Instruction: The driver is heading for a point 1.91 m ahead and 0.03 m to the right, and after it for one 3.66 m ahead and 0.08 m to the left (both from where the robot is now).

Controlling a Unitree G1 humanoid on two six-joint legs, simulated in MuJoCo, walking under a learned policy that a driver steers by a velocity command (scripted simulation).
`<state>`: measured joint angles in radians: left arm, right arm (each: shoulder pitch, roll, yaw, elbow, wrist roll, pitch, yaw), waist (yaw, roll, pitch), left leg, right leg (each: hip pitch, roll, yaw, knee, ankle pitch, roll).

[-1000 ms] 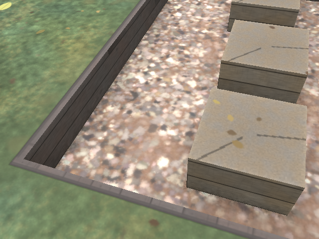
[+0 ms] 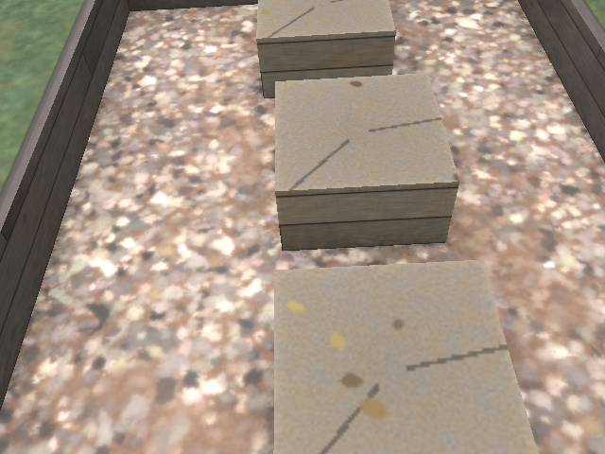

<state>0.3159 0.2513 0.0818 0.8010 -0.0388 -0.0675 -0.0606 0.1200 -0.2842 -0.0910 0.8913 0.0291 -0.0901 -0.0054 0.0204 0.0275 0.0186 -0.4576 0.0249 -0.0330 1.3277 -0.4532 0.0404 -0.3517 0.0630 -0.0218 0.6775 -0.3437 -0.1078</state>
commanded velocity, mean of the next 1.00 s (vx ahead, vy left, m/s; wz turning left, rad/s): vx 0.50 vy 0.00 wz -0.29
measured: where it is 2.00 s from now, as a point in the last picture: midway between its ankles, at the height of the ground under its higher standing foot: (386, 314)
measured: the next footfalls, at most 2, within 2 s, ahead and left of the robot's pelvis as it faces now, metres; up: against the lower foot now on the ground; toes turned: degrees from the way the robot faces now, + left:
left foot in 0.46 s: +0.60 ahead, +0.08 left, +0.00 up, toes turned -11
right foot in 1.10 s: +0.80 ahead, -0.17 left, +0.00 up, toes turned -27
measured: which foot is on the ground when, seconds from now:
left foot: up 0.00-0.44, down 0.46-1.00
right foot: down 0.00-0.46, up 0.48-1.00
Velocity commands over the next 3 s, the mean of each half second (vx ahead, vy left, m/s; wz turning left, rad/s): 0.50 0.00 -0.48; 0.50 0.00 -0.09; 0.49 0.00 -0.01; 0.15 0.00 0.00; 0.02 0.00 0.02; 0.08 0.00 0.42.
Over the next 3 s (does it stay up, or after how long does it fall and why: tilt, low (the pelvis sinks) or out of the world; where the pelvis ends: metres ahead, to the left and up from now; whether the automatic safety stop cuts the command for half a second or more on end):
stays up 0.82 -0.11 0.01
